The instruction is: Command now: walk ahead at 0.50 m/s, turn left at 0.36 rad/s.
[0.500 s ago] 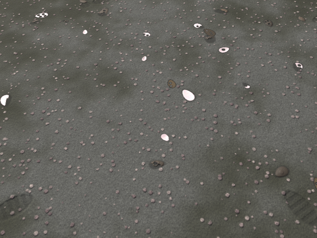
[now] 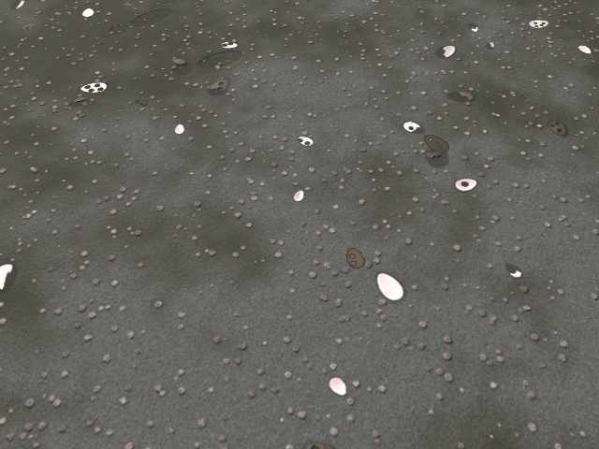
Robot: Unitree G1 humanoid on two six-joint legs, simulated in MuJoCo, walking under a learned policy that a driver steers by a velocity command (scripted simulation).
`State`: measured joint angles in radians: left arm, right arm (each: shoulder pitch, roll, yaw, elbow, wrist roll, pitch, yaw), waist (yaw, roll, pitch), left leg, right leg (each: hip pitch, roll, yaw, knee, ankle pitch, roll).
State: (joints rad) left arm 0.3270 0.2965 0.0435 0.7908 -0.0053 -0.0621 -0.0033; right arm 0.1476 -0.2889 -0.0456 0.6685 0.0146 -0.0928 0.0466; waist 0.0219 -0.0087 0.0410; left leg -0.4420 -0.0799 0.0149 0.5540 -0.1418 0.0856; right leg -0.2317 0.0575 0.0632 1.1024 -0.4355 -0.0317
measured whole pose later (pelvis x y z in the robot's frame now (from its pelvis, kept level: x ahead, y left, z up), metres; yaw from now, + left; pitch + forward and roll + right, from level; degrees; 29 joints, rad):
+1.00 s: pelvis +0.51 +0.11 +0.00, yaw +33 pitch +1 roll -1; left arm 0.31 0.31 0.05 0.85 -0.03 -0.08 -0.01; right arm 0.12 -0.29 -0.05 0.59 0.01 -0.04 0.04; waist 0.04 0.00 0.07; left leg -0.46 -0.05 0.04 0.62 -0.19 0.08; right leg -0.23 -0.05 -0.03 1.13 -0.48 0.00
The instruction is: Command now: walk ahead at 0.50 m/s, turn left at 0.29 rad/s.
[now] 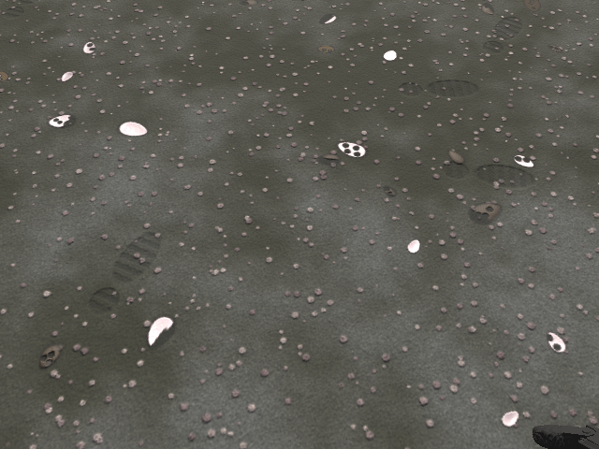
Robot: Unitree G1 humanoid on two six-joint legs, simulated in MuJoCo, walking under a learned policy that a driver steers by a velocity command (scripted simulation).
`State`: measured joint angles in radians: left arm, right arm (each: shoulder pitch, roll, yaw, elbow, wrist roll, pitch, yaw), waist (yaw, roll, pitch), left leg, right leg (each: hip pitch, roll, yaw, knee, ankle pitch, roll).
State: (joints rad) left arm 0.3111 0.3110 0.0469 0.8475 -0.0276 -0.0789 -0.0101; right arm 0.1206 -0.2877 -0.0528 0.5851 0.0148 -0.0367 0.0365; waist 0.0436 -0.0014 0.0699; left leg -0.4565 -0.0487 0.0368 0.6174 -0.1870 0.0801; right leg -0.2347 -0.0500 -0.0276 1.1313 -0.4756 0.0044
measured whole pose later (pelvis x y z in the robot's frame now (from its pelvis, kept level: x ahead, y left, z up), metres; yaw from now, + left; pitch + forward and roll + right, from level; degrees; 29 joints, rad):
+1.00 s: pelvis +0.58 -0.09 +0.00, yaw -26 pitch +2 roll +1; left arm 0.36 0.31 0.06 0.74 -0.03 -0.02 0.01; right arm 0.10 -0.28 -0.04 0.66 0.00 -0.12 0.01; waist 0.05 -0.03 0.00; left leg -0.43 -0.04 -0.01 0.54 -0.16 0.01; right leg -0.26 0.09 0.18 0.98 -0.50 -0.03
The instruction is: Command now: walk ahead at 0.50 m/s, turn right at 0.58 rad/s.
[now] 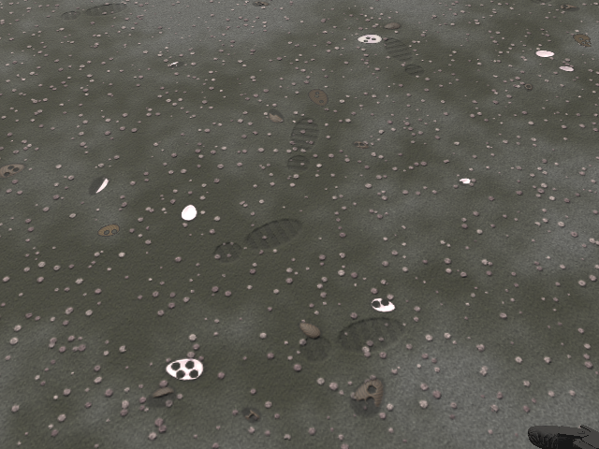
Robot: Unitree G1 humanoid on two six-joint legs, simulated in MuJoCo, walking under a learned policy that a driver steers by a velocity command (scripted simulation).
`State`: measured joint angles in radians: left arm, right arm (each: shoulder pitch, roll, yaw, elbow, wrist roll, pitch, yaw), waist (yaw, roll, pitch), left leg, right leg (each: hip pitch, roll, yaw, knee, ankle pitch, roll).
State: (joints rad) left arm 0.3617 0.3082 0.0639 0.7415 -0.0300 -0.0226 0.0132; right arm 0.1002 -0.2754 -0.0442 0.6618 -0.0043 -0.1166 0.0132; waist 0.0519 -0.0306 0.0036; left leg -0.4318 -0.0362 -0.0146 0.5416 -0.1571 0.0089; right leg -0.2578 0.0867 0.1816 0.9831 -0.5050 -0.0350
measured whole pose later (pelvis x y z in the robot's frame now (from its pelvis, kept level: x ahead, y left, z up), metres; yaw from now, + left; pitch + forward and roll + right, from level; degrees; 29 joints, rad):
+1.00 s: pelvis +0.41 -0.06 +0.01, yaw -9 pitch +1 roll -1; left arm 0.22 0.25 0.03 0.89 0.01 0.00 0.02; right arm 0.09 -0.24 -0.03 0.85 -0.01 -0.01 0.00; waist 0.02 -0.02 0.01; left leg -0.35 0.01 0.00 0.51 -0.17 0.01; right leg -0.14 0.02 -0.02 0.48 -0.35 -0.02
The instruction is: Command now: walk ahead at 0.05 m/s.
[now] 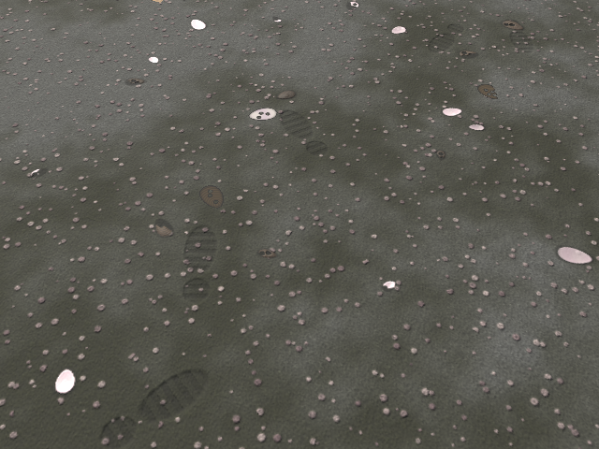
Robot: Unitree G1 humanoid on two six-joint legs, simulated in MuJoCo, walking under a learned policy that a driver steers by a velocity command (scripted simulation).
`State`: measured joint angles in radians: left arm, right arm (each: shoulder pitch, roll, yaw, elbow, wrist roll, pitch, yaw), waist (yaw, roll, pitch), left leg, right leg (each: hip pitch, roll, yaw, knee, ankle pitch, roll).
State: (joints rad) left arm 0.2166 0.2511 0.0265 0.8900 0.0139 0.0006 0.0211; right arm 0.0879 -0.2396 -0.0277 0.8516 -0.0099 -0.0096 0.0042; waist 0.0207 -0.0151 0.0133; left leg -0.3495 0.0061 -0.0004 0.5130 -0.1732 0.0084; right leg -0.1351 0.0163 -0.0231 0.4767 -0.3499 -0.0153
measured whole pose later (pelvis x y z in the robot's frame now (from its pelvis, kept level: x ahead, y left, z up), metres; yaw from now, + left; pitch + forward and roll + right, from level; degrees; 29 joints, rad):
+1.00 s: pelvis +0.01 +0.01 +0.00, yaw +1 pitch -1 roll +0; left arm 0.38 0.19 0.03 1.11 -0.01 -0.02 0.05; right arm 0.15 -0.21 -0.05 1.11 0.01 0.00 -0.02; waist 0.02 -0.01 0.01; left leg -0.34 -0.03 0.01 0.62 -0.35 0.04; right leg -0.09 -0.02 -0.02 0.51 -0.40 -0.01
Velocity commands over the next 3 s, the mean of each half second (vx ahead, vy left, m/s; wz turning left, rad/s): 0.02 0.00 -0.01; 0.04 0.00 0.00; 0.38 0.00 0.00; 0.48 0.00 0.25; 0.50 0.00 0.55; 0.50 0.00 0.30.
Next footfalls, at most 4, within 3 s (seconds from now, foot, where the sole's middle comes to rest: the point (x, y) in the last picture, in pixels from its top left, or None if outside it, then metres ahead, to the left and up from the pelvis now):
1.64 right None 0.49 -0.10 -0.77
2.20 left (239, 343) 0.76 0.17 -0.77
2.70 right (266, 234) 1.11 0.13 -0.77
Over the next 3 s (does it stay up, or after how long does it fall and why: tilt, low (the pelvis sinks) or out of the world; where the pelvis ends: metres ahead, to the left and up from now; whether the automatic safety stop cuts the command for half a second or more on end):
stays up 1.04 0.19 0.01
